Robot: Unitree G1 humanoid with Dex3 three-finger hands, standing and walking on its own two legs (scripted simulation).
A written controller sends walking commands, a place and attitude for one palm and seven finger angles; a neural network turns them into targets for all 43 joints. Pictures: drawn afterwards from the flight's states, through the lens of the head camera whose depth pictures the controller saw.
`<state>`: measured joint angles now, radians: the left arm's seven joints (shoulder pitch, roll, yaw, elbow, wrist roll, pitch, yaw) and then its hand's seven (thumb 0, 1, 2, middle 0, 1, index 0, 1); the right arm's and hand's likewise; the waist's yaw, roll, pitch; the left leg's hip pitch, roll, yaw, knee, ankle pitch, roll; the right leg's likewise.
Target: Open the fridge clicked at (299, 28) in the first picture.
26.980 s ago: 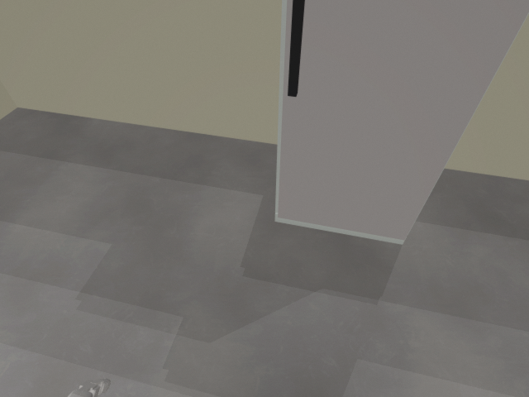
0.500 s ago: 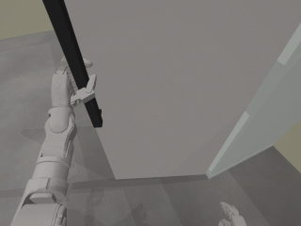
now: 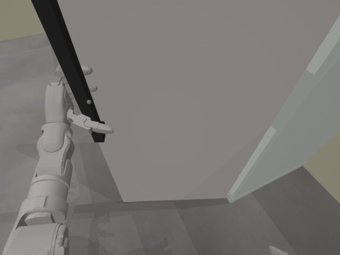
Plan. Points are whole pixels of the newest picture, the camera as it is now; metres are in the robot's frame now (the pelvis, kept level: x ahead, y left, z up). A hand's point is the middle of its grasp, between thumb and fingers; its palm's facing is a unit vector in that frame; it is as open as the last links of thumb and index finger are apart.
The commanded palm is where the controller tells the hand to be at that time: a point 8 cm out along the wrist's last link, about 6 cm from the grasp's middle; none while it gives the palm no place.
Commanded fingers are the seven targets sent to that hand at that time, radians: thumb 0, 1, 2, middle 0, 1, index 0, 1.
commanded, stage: loosen the grip on the handle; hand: left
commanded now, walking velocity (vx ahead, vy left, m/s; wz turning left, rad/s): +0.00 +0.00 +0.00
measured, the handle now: (80, 75) +0.44 +0.22 +0.20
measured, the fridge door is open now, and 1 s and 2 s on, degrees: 67 65 65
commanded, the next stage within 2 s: slip the hand off the handle in 0.08 s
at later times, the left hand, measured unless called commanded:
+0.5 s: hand (62, 104) +0.39 +0.25 +0.16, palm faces +0.23 -0.96 -0.14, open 14.7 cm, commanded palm +0.36 +0.29 +0.15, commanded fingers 0.00 -0.55 0.20 -0.25 -1.15 -0.25 -1.15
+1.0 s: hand (52, 118) +0.36 +0.27 +0.15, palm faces +0.18 -0.98 -0.12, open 14.7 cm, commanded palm +0.31 +0.31 +0.15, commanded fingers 0.00 -0.55 0.20 -0.25 -1.15 -0.25 -1.15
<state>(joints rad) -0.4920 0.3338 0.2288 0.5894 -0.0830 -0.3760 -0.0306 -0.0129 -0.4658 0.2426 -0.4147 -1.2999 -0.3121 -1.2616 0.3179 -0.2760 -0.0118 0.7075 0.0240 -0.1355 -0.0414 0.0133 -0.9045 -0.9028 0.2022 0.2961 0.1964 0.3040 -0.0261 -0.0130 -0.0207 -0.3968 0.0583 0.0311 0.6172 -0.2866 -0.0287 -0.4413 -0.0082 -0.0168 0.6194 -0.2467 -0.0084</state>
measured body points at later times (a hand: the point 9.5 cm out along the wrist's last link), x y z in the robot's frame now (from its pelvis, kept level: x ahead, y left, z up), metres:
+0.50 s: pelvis +0.03 +0.02 +0.00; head +0.05 +0.02 +0.45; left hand +0.37 +0.30 +0.16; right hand +0.18 -0.22 -0.10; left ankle +0.02 +0.14 -0.72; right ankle +0.04 -0.11 -0.72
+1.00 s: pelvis +0.02 +0.02 -0.01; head +0.03 +0.02 +0.44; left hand +0.34 +0.32 +0.15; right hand +0.15 -0.22 -0.11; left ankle +0.02 +0.14 -0.72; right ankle +0.04 -0.11 -0.72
